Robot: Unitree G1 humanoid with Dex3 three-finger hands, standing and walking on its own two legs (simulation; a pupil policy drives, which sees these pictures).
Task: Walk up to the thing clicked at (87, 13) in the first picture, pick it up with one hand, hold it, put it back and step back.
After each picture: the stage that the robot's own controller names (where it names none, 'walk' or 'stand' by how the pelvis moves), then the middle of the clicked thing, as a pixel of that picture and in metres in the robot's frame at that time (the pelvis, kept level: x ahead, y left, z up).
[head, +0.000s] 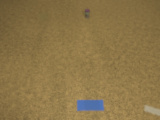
stand; (87, 13) +1.97 -0.05 -0.72
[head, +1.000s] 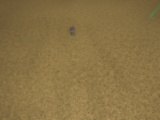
walk; (72, 31) +1.82 +0.25 -0.70
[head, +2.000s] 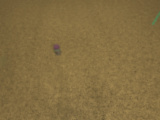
walk; (57, 50) +1.20 +0.40 -0.72
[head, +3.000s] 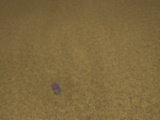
walk; (56, 89) +0.78 +0.33 -0.72
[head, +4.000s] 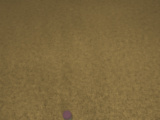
walk; (67, 117) +0.49 +0.18 -0.71
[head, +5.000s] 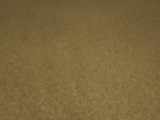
stand; out of the picture +0.33 +0.16 -0.71
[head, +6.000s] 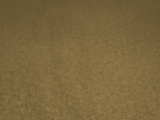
stand; out of the picture +0.32 +0.16 -0.72
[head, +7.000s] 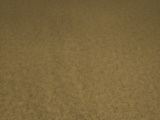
stand; out of the picture +0.32 +0.16 -0.73
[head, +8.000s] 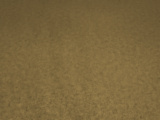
stand; out of the picture +0.31 +0.17 -0.73
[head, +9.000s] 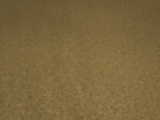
stand; out of the picture +0.30 +0.17 -0.73
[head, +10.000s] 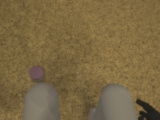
go down; (37, 74) +0.39 +0.18 -0.38
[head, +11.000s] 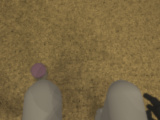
go down; (39, 72) +0.39 +0.18 -0.32
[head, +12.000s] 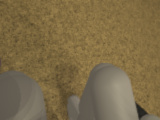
close in; out of the picture +0.38 +0.22 -0.23
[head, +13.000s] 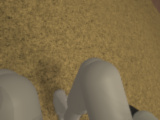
close; out of the picture +0.39 +0.23 -0.22
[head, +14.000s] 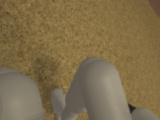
lift; out of the picture +0.38 +0.22 -0.23
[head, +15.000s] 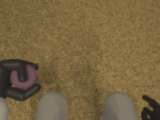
lift; (27, 82) +0.32 +0.19 -0.03
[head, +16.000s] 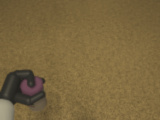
hold; (35, 94) +0.31 +0.17 -0.01
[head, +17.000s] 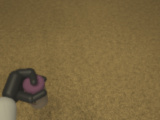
hold; (36, 92) +0.32 +0.17 -0.01
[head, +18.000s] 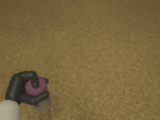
crouch; (39, 94) +0.31 +0.16 -0.02
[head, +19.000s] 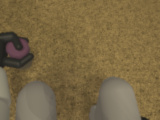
lower; (20, 55) +0.42 +0.19 -0.11
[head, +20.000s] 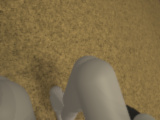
lower; out of the picture +0.43 +0.25 -0.23
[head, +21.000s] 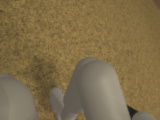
lower; out of the picture +0.41 +0.25 -0.23
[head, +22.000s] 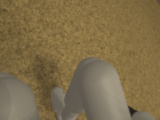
lower; out of the picture +0.41 +0.24 -0.23
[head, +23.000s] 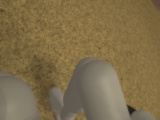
lower; out of the picture +0.41 +0.24 -0.23
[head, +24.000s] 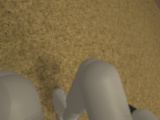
open; out of the picture +0.39 +0.23 -0.23
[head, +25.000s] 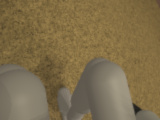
stand; out of the picture +0.39 +0.22 -0.22
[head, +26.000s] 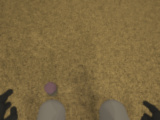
walk; (51, 89) +0.38 +0.17 -0.48
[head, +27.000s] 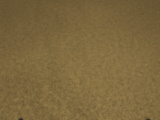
stand; out of the picture +0.34 +0.15 -0.66
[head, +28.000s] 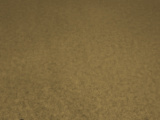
stand; out of the picture +0.34 +0.16 -0.67
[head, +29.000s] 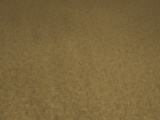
stand; out of the picture +0.35 +0.14 -0.71
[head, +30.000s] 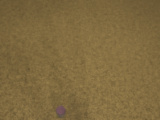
walk; (60, 112) +0.39 +0.10 -0.71
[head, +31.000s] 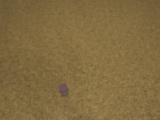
walk; (63, 90) +0.56 +0.15 -0.69
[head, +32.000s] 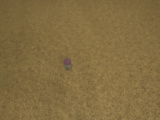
walk; (67, 64) +0.87 +0.20 -0.70
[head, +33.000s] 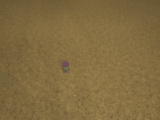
stand; (65, 67) +1.02 +0.17 -0.71
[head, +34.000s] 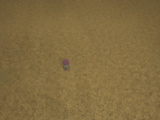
stand; (66, 65) +1.03 +0.17 -0.72
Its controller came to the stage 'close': yes
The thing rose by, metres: 0.71
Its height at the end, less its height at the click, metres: +0.00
